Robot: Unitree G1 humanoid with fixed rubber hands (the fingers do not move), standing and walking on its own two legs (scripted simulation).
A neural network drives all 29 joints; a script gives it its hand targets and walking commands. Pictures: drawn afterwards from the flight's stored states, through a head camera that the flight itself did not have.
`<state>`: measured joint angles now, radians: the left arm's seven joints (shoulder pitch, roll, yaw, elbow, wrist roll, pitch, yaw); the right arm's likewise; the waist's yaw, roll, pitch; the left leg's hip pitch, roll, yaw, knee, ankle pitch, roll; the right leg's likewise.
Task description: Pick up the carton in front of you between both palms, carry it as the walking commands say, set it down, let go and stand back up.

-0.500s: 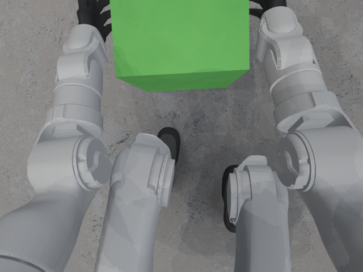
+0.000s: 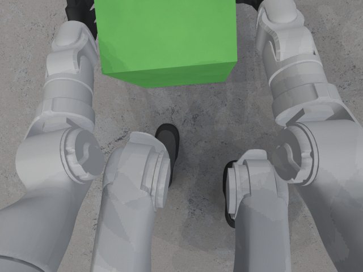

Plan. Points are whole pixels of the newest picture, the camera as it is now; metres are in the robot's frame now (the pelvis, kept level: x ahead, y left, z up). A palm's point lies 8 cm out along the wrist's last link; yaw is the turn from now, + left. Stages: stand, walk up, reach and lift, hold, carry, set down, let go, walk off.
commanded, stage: set down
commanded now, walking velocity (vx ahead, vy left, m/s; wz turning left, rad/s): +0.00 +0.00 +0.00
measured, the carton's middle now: (174, 28) +0.52 +0.12 -0.25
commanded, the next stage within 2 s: let go in 1.46 s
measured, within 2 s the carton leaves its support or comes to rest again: rests again in 0.18 s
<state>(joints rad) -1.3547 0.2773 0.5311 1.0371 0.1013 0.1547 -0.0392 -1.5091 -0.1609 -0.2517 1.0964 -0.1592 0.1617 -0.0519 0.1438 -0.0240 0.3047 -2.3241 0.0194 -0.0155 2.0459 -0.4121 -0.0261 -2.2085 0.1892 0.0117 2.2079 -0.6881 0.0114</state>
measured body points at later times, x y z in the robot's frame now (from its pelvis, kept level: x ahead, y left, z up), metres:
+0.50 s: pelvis +0.00 +0.01 +0.00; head +0.37 +0.02 +0.23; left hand +0.50 +0.30 -0.19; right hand +0.58 -0.08 -0.18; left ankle +0.15 +0.13 -0.35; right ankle +0.08 -0.10 -0.35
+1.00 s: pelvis +0.01 +0.01 +0.10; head +0.34 +0.05 +0.40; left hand +0.50 +0.31 -0.02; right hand +0.60 -0.07 -0.01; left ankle +0.15 +0.13 -0.35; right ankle +0.08 -0.10 -0.35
